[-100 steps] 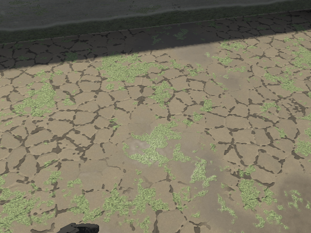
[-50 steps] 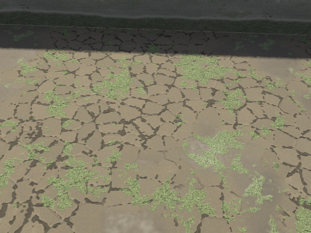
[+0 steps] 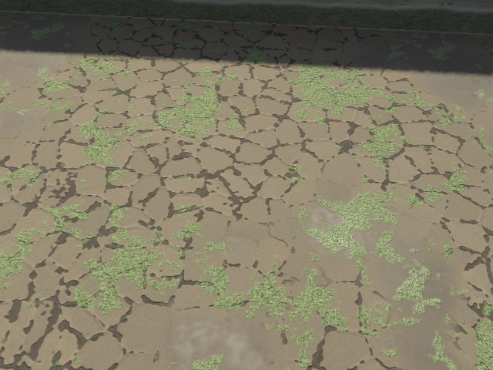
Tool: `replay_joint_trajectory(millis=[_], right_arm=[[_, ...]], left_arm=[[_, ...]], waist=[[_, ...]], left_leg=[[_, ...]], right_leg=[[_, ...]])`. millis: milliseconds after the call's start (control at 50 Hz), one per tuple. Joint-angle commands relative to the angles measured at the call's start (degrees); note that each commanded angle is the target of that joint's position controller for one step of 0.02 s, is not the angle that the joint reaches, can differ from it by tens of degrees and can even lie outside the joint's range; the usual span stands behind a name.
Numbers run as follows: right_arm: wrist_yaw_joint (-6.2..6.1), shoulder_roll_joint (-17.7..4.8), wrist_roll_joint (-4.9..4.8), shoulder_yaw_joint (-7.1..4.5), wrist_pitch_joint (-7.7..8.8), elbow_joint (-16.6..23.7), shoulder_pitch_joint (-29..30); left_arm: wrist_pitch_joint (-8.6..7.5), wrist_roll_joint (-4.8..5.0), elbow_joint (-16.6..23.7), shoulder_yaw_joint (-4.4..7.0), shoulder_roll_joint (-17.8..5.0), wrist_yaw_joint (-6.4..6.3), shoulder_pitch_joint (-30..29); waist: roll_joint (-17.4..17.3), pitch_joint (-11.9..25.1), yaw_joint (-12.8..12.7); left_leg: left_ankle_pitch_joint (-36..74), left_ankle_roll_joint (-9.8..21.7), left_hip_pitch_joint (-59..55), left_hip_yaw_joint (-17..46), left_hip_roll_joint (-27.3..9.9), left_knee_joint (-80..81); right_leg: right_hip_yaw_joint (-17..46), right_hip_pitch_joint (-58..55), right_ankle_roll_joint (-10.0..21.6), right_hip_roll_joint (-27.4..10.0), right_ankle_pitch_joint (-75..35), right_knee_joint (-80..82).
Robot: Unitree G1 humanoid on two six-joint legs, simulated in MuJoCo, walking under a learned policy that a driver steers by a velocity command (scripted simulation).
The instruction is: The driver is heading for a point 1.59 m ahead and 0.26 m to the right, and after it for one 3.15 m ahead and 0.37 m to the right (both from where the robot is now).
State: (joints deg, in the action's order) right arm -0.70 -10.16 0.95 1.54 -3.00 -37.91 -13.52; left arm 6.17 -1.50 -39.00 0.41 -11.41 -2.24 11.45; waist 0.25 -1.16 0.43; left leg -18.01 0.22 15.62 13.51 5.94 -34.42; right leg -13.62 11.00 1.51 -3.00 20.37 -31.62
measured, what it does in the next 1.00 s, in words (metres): stands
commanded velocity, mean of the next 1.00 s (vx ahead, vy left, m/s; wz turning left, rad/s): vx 0.21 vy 0.00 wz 0.00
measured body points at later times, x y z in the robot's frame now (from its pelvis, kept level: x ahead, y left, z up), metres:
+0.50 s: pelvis +0.01 -0.01 +0.00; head +0.01 +0.00 +0.45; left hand +0.11 +0.22 -0.12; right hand +0.13 -0.22 -0.11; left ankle +0.00 +0.12 -0.73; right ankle -0.03 -0.09 -0.73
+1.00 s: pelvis +0.02 +0.00 +0.00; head +0.02 +0.00 +0.45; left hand +0.16 +0.21 -0.11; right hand +0.16 -0.21 -0.11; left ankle +0.00 +0.12 -0.73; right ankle -0.04 -0.09 -0.73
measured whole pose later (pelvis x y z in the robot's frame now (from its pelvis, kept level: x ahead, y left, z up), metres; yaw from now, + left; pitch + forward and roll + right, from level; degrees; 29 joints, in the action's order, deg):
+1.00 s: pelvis +0.02 +0.00 +0.00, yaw +0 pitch +0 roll +0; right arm -1.0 -8.6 0.5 3.0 -3.1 -39.7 -12.3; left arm 4.9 -1.5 -37.6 -1.9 -9.4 -1.3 12.7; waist 0.7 0.5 0.5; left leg -19.0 0.4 12.4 12.4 5.8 -32.3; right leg -13.1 7.8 1.1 -3.3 22.2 -30.5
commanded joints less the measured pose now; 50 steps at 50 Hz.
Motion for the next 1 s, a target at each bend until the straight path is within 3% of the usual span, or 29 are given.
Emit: replay_joint_trajectory(millis=[20,60,80,100,140,200,240,300,320,340,360,440,560,760,900,1000], right_arm=[[-0.12,-4.7,0.13,-1.19,0.74,4.2,-0.4],[-0.04,-5.2,0.17,-1.31,0.75,4.4,-0.3],[-0.01,-6.4,-0.21,-0.86,-0.07,4.9,-2.9],[0.06,-6.6,-0.41,-0.79,-0.32,6.0,-0.8],[0.07,-6.8,-0.54,-0.66,-0.21,7.9,1.5],[-0.41,-5.6,-0.85,-0.26,-0.25,8.1,0.3],[-0.93,-4.7,-0.47,0.01,-0.71,7.5,-2.1],[-1.07,-4.9,0.14,0.10,-1.42,7.3,-3.5],[-0.53,-5.2,0.87,-0.79,-1.17,6.2,-0.8],[-0.45,-4.4,0.81,-0.39,-1.04,5.4,-2.1],[-0.39,-3.7,0.52,-0.13,-0.93,4.6,-1.8],[-0.60,-3.3,0.15,0.16,-0.62,3.9,1.5],[-1.20,-3.2,-0.04,0.12,-0.08,3.6,2.2],[-1.18,-3.5,-0.19,0.06,0.43,4.6,3.7],[-0.54,-3.0,-0.49,0.33,0.73,3.2,3.6],[-0.30,-3.3,-0.46,0.01,0.59,1.7,2.8]], left_arm=[[-0.03,-0.18,4.6,1.47,-4.9,-0.22,-1.9],[0.25,-0.23,4.8,1.59,-5.0,-0.20,-2.1],[-0.17,-1.69,4.3,-0.05,-2.8,-2.04,2.0],[-0.48,-1.61,4.3,-0.18,-2.7,-2.76,2.2],[-1.15,-1.69,4.6,-0.51,-3.9,-3.26,1.6],[-2.47,-1.81,3.8,-1.02,-4.9,-2.45,2.8],[-3.28,-1.39,3.0,-1.47,-4.8,-1.63,2.5],[-3.69,-0.96,2.0,-1.84,-5.2,-0.89,2.8],[-2.83,0.49,2.8,-0.73,-5.6,0.12,0.0],[-2.57,0.15,3.2,-1.00,-4.8,0.64,-0.2],[-2.43,-0.03,3.2,-1.09,-4.0,0.92,0.6],[-2.25,-0.18,3.4,-0.80,-4.3,0.80,1.3],[-2.30,-0.03,5.1,-0.84,-3.6,0.66,0.1],[-2.17,-0.31,8.3,-1.06,-2.3,0.52,-2.6],[-1.92,-0.25,6.5,-1.14,-2.3,0.66,-0.4],[-2.00,0.12,4.5,-0.48,-3.7,0.83,0.7]], waist=[[-1.2,5.1,0.4],[-2.0,4.9,0.4],[-5.0,5.8,-0.7],[-6.2,3.3,-1.7],[-6.9,1.3,-1.8],[-1.5,2.8,-1.2],[1.7,3.3,0.1],[0.6,2.3,0.3],[2.0,1.4,1.2],[1.9,3.9,1.3],[0.8,4.2,0.7],[-1.2,1.4,-0.3],[0.0,2.7,-0.6],[-0.2,4.0,-0.5],[-1.5,2.6,-0.4],[0.4,1.9,-0.2]], left_leg=[[19.7,3.2,7.4,1.3,-2.7,3.7],[19.7,3.7,8.2,2.5,-3.1,4.1],[14.9,6.2,9.4,9.4,-5.3,7.4],[11.5,7.9,12.3,13.3,-7.0,10.3],[9.5,8.3,15.1,14.4,-7.4,12.7],[7.7,4.4,12.4,7.4,-4.2,8.8],[7.7,2.0,8.1,3.4,-3.3,6.2],[9.8,1.5,6.3,2.9,-3.6,6.7],[8.8,1.2,7.3,-0.8,-2.1,5.6],[7.5,1.2,5.7,-0.6,-2.2,7.0],[7.3,1.5,5.1,0.0,-2.2,8.4],[11.7,2.2,5.8,0.0,-1.8,8.1],[14.6,2.7,6.0,-2.4,-0.9,3.7],[21.6,3.5,6.3,-3.1,-0.8,-0.7],[16.7,2.6,5.0,0.2,-2.5,5.5],[17.4,2.2,3.3,0.8,-3.2,8.5]], right_leg=[[4.8,-9.7,0.9,-3.2,-18.7,1.0],[4.9,-9.1,0.7,-2.7,-16.2,0.3],[4.8,-11.4,1.6,-2.4,-10.5,-1.9],[5.8,-10.9,1.3,-1.1,-7.0,-3.3],[6.5,-11.6,1.2,-0.7,-5.3,-1.9],[7.1,-12.8,2.4,-4.3,-14.7,4.5],[7.0,-10.9,3.6,-6.8,-19.8,7.8],[5.8,-10.6,3.4,-6.5,-19.9,8.9],[5.7,-8.6,1.5,-5.8,-23.5,6.7],[5.1,-9.5,0.9,-5.4,-20.2,7.0],[4.8,-9.2,0.2,-4.6,-14.0,7.9],[4.2,-7.7,-0.9,-2.8,-6.7,8.0],[3.6,-7.6,-0.4,-2.8,-9.7,4.3],[3.1,-6.0,-0.6,-1.9,-13.4,-1.9],[5.1,-8.0,-0.8,-3.7,-14.2,3.2],[5.6,-10.9,-0.8,-4.1,-19.5,6.8]])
